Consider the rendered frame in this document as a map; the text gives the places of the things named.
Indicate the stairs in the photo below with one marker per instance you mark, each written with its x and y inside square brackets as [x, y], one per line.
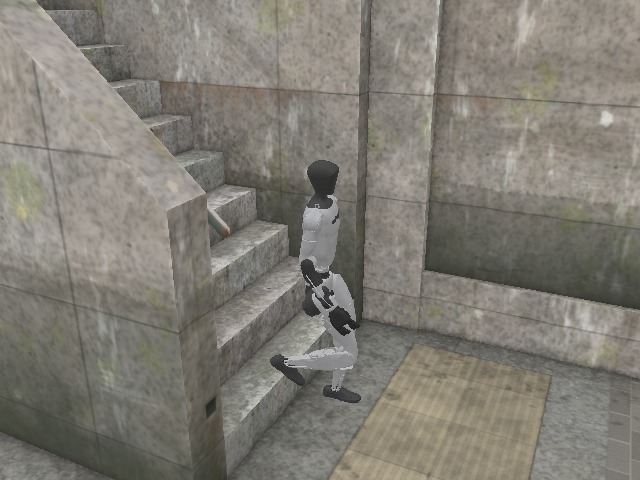
[258, 288]

